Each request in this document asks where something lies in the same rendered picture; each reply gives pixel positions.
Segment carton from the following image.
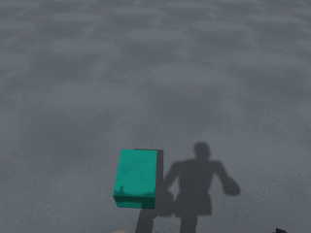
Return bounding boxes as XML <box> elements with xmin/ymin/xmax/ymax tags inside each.
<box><xmin>113</xmin><ymin>149</ymin><xmax>157</xmax><ymax>209</ymax></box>

